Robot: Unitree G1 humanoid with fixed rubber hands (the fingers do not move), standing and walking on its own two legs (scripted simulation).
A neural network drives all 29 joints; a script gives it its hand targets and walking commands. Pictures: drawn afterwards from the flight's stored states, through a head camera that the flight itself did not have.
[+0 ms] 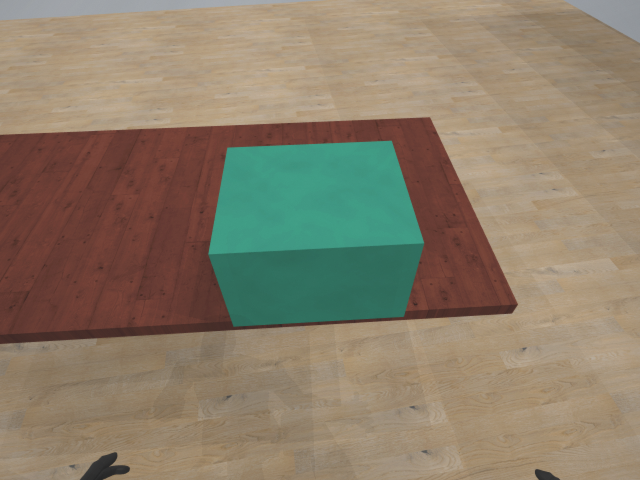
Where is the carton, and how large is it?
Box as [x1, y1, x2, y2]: [208, 141, 423, 326]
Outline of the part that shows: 391,141 227,148 208,254 233,326 403,316 421,253 423,241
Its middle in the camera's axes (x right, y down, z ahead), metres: -0.01 -0.01 +0.65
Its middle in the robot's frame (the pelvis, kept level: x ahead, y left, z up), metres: +0.49 +0.01 +0.00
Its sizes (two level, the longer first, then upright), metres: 0.280 0.236 0.183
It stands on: a table, 0.68 m high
